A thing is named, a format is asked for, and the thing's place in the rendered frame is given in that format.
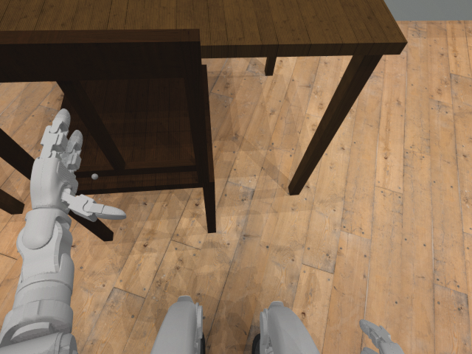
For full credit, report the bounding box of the robot left upper arm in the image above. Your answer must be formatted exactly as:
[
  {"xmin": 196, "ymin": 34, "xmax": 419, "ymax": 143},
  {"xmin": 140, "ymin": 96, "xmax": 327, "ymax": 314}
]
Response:
[{"xmin": 0, "ymin": 332, "xmax": 78, "ymax": 354}]

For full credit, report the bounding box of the table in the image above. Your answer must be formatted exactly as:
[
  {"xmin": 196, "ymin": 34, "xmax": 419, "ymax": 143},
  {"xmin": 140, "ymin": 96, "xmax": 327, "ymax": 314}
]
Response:
[{"xmin": 0, "ymin": 0, "xmax": 408, "ymax": 215}]

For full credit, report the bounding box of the robot left forearm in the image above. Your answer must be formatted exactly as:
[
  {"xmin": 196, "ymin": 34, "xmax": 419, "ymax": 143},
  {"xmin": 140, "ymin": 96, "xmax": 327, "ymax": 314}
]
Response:
[{"xmin": 0, "ymin": 207, "xmax": 74, "ymax": 348}]

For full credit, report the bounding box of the right robot shin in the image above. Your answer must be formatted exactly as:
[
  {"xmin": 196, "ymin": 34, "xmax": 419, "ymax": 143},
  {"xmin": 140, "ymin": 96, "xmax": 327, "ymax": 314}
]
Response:
[{"xmin": 260, "ymin": 301, "xmax": 284, "ymax": 354}]

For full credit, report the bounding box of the left robot hand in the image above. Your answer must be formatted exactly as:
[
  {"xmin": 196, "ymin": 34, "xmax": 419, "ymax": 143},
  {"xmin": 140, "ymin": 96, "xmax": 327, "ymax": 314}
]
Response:
[{"xmin": 30, "ymin": 108, "xmax": 126, "ymax": 222}]

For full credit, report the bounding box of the left robot thigh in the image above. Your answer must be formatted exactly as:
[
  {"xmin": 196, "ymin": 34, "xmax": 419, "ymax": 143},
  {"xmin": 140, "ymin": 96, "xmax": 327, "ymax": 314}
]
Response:
[{"xmin": 150, "ymin": 301, "xmax": 203, "ymax": 354}]

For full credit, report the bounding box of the chair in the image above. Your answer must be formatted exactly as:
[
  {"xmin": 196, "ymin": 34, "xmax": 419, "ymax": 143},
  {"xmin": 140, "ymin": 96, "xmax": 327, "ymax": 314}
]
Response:
[{"xmin": 0, "ymin": 29, "xmax": 216, "ymax": 241}]

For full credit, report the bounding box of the right robot hand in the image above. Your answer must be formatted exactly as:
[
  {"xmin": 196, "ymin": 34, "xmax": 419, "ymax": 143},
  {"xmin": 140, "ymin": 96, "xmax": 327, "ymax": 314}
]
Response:
[{"xmin": 359, "ymin": 319, "xmax": 404, "ymax": 354}]

